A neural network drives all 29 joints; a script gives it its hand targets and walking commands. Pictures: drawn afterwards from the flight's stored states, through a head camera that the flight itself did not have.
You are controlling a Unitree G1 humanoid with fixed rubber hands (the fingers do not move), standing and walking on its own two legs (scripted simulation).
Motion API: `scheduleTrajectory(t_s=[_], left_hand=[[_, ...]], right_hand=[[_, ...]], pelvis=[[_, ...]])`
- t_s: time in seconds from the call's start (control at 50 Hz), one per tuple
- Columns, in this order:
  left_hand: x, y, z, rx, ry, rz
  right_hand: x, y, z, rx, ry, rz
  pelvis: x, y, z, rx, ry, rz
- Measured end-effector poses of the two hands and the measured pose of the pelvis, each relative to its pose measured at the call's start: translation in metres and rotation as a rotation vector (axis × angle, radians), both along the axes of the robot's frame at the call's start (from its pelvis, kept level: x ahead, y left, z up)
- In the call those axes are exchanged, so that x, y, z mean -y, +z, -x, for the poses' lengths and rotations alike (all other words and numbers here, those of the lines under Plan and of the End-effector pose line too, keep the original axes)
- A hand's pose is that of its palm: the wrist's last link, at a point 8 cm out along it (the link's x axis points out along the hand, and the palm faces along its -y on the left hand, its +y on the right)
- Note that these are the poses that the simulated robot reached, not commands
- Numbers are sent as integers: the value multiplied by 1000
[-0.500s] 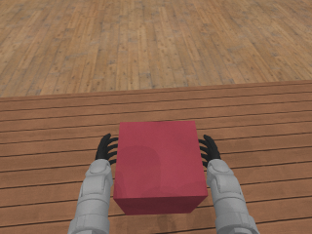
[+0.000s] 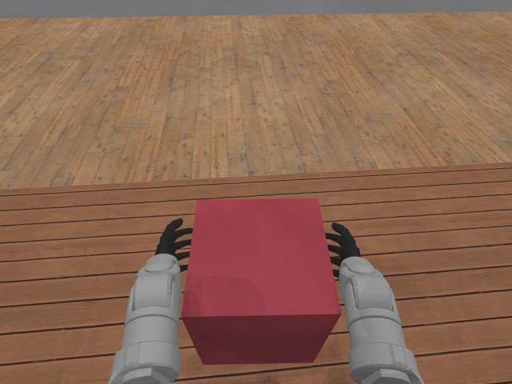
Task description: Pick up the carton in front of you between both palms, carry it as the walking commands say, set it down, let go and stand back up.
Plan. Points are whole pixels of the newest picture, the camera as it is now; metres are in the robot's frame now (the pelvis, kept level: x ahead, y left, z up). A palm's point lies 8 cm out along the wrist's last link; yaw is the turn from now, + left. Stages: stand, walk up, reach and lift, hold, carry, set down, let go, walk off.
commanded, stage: reach and lift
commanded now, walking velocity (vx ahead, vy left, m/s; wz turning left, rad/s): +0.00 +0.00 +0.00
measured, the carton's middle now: (258, 285) +0.30 +0.00 -0.04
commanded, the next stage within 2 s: hold in 0.66 s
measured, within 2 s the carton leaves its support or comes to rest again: neither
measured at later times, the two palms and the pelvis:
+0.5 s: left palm (166, 255) +0.31 +0.15 +0.04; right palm (349, 258) +0.30 -0.15 +0.04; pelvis +0.02 +0.00 +0.01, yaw +0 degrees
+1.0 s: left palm (162, 255) +0.30 +0.15 +0.06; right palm (352, 256) +0.29 -0.15 +0.06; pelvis +0.01 +0.00 +0.01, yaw +0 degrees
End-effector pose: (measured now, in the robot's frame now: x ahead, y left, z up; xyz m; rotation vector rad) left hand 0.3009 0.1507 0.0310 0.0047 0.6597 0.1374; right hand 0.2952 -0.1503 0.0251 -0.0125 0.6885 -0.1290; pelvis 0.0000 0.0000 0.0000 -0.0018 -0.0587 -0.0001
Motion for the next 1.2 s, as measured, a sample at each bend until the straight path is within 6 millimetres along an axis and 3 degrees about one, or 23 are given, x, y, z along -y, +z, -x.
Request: scheduleTrajectory(t_s=[0.6,0.86,1.2], left_hand=[[0,13,-6,1,-16,-24],[-2,30,0,29,-7,-17],[-1,30,3,18,1,-6]], right_hand=[[-1,14,-7,2,18,23],[-2,31,-3,31,16,19],[-1,31,1,20,8,4]], pelvis=[[1,6,-18,25,4,1],[0,7,-16,54,4,1],[1,5,-5,70,4,0]])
